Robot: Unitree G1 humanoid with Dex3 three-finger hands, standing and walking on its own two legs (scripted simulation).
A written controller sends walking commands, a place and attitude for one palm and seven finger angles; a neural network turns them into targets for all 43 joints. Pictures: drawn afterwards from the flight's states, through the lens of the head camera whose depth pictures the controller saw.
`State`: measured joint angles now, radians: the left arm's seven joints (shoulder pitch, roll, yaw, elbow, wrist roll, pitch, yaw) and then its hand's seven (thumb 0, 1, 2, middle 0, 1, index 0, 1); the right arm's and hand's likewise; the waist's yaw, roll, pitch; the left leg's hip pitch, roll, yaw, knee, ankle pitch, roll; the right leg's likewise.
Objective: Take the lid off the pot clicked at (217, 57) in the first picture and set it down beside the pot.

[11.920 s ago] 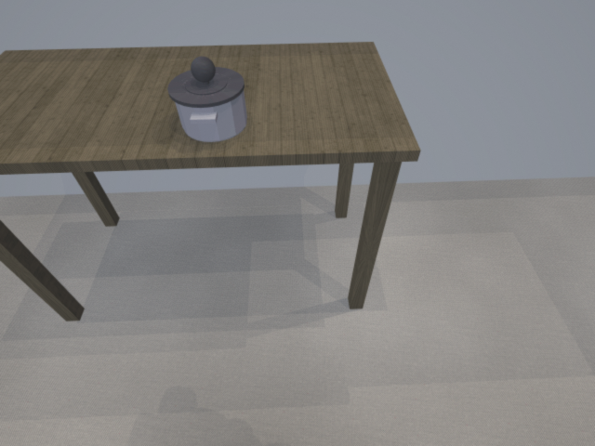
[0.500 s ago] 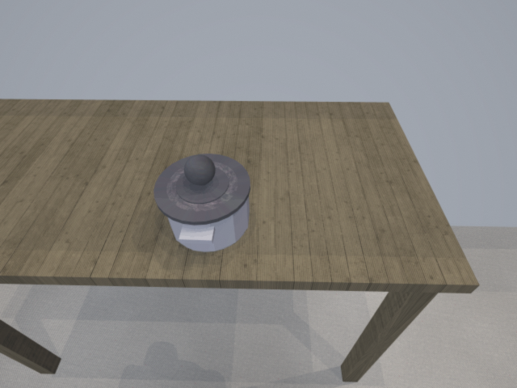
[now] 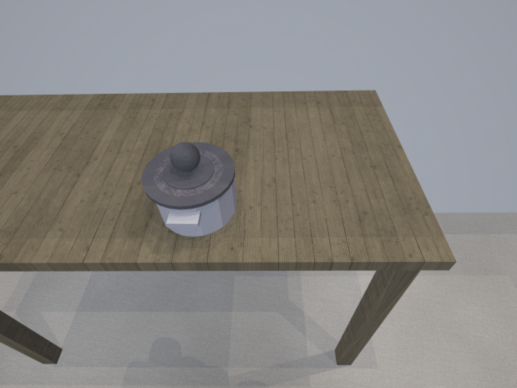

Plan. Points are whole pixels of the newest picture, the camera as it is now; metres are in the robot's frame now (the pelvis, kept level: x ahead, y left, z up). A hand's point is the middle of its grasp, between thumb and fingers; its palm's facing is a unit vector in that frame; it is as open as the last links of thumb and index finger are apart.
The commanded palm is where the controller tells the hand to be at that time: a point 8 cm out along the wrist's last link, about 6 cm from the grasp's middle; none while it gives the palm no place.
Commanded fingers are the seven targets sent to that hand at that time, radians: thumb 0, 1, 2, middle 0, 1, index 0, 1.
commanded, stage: look again from close up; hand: left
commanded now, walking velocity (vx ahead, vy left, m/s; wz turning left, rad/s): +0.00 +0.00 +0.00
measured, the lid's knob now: (185, 157) +0.45 +0.15 +0.13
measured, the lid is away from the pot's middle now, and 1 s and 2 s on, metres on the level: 0.00 0.00 0.00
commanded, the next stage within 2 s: lift the closed hand beside the body in 0.62 s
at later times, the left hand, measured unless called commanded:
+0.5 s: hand out of the picture -0.01 +0.17 -0.17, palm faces +0.01 -0.98 -0.21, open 7.4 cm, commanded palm none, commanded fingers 0.00 0.90 0.90 -0.20 -0.30 -0.20 -0.30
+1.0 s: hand (138, 383) +0.15 +0.19 -0.05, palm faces +0.17 -0.95 -0.26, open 5.8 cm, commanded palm +0.09 +0.24 -0.01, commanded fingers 0.00 0.90 0.90 -0.86 -1.02 -0.86 -1.02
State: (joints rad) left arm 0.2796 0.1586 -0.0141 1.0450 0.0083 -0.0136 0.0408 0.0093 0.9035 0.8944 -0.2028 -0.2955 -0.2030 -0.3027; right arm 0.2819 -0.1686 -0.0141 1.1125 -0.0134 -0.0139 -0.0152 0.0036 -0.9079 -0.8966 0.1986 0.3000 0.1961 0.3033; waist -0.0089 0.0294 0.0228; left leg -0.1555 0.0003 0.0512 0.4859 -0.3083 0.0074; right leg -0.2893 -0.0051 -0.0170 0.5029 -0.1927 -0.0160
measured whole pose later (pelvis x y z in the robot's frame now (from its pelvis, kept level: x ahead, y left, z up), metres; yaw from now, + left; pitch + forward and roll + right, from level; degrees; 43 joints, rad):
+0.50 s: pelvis +0.00 +0.01 +0.00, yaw -1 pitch -1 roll +1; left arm 0.32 0.12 -0.01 1.09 0.02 -0.01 0.04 0.01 0.90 0.89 -0.20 -0.30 -0.20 -0.30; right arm 0.33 -0.11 -0.01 1.15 -0.01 -0.03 -0.03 0.00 -0.91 -0.90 0.20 0.30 0.20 0.30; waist -0.01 0.02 0.03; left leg -0.17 -0.01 0.07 0.50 -0.31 0.02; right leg -0.31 -0.01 0.01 0.52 -0.19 0.00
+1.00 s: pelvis +0.01 +0.01 +0.00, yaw +1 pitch -3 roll +0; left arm 0.53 0.16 0.00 0.15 0.00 -0.03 0.10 0.03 0.93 0.89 -0.47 -0.59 -0.47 -0.60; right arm 0.22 -0.25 -0.05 0.73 0.03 -0.25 -0.01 0.03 -0.92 -0.90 0.20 0.30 0.20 0.30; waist -0.01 0.02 -0.02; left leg -0.13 -0.02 0.04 0.52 -0.34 0.02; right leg -0.26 -0.03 -0.03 0.55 -0.23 0.00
